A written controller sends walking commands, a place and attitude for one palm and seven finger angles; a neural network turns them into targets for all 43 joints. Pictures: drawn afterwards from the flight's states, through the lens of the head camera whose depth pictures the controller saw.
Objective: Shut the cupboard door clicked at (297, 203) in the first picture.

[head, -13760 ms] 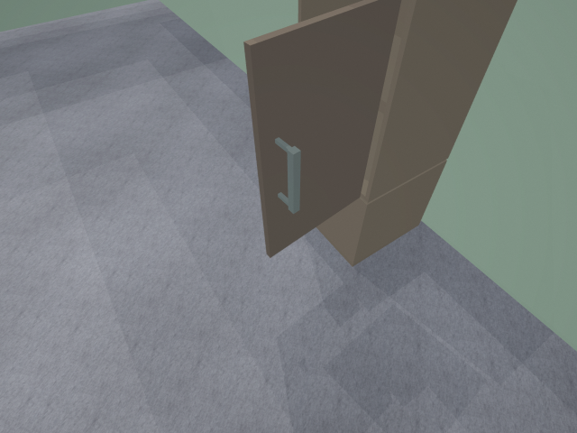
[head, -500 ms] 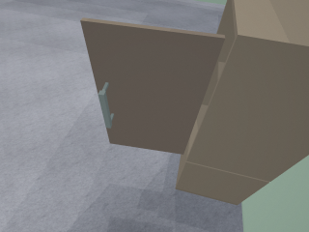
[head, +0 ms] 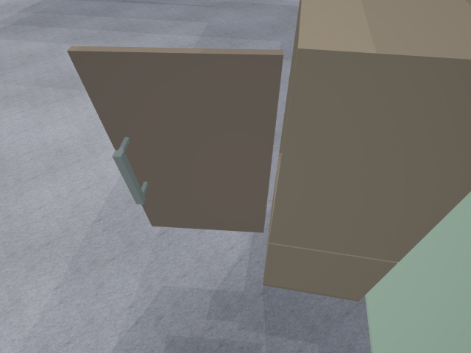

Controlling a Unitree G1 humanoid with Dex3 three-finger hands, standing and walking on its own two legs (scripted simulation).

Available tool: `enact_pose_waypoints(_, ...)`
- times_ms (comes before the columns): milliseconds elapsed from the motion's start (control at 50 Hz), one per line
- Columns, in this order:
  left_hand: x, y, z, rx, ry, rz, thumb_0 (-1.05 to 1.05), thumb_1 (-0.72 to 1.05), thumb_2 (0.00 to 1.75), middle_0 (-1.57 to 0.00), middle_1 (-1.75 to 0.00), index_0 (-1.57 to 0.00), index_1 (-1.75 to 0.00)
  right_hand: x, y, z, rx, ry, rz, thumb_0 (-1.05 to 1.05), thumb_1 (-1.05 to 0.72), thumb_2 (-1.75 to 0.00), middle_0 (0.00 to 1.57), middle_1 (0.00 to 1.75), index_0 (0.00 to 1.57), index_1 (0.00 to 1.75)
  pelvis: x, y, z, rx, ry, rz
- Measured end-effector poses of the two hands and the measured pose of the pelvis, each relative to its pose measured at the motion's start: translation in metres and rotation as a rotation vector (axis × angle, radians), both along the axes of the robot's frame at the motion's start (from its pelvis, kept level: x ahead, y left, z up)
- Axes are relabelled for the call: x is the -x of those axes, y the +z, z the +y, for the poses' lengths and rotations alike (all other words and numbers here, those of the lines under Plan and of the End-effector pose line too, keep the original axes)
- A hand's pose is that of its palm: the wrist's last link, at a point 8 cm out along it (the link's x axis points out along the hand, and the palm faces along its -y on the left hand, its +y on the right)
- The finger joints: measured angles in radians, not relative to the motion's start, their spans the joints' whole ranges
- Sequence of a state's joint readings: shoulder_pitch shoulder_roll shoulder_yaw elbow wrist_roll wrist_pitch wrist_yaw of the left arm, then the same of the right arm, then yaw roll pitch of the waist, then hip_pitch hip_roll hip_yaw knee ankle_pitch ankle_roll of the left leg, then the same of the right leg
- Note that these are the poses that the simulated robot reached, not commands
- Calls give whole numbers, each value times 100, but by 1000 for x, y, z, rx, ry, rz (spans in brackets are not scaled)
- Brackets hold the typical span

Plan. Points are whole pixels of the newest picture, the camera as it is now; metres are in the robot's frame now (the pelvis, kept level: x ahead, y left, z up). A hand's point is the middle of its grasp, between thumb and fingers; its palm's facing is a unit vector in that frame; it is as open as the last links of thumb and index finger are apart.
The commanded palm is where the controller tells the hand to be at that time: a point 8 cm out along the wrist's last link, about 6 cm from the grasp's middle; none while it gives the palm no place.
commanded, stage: come to a stop and stand still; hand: left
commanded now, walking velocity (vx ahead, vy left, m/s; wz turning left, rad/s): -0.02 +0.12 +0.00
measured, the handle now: (133, 172) +0.50 +0.28 -0.04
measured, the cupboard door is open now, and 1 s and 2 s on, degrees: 96 96 96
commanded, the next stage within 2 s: look again from close up in 1.82 s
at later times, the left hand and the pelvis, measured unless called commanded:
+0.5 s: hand out of the picture +0.01 +0.23 -0.17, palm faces +0.01 -0.96 -0.28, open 7.4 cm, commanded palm none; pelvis +0.00 +0.04 -0.01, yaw -1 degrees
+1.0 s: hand out of the picture +0.02 +0.19 -0.17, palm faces -0.03 -0.97 -0.23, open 7.3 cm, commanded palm none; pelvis +0.00 +0.01 +0.00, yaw -2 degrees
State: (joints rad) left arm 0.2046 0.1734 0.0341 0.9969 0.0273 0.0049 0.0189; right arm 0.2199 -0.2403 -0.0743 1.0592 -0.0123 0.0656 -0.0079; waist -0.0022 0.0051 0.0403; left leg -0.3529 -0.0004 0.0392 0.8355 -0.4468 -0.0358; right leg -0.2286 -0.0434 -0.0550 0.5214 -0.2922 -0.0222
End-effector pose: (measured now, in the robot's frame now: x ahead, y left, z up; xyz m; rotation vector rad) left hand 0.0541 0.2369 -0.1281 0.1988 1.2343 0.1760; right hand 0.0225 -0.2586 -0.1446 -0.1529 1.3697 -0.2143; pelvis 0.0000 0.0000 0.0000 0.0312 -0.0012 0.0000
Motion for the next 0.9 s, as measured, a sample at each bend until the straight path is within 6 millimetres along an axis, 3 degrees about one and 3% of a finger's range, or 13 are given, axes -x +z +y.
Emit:
enact_pose_waypoints(80,1,-3,-2,27,8,-1,1,91,90,-21,-30,-20,-30,9,6,6,4,8,23,1,-91,-90,19,30,19,30,0,2,2,-7,5,5)
enact_pose_waypoints(180,11,-17,10,47,40,29,1,91,89,-21,-30,-20,-30,11,3,27,7,36,18,1,-91,-90,19,30,19,30,2,-3,13,19,17,-2)
enact_pose_waypoints(280,26,-18,18,46,48,76,1,91,90,-21,-30,-20,-30,2,5,52,-24,60,-4,1,-91,-90,19,30,19,30,1,0,21,32,5,5)
enact_pose_waypoints(440,49,-9,38,-14,20,118,1,91,90,-21,-30,-20,-30,-16,-8,67,-44,72,-139,1,-94,-90,20,30,20,30,4,-6,40,29,-8,-18)
enact_pose_waypoints(620,52,2,42,-40,-3,120,1,91,90,-20,-30,-20,-30,-3,-11,66,-74,71,-127,1,-94,-90,20,30,20,30,7,-2,38,10,-28,-24)
enact_pose_waypoints(900,39,-3,6,8,-28,131,1,91,90,-21,-30,-20,-30,36,-9,53,-88,42,19,1,-91,-90,19,30,20,30,3,1,15,6,-30,-10)
